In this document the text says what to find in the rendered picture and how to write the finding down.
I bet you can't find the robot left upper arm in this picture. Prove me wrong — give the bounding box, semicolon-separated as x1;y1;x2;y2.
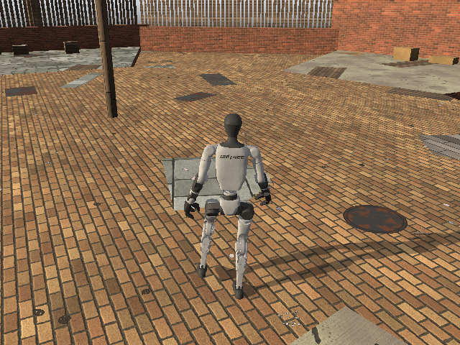
197;144;217;185

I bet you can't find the right robot hand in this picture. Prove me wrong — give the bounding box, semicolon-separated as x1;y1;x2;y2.
254;193;271;206

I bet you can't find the robot right upper arm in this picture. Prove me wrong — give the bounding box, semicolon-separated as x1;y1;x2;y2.
247;145;266;183

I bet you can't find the robot right forearm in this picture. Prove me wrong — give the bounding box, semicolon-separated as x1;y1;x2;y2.
258;173;270;196

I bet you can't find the left robot shin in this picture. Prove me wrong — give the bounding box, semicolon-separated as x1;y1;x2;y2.
200;223;211;269

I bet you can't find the robot torso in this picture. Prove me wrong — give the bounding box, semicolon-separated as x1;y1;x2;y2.
215;142;249;216

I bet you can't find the robot left forearm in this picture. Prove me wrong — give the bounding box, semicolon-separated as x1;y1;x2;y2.
186;173;203;204

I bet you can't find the left robot hand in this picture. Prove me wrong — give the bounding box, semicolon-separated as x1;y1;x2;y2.
184;201;200;219

